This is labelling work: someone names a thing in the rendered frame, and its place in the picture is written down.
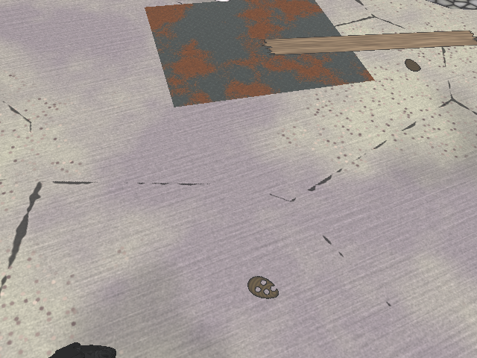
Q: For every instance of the left robot hand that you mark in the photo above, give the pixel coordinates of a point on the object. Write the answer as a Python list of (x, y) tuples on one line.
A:
[(75, 350)]

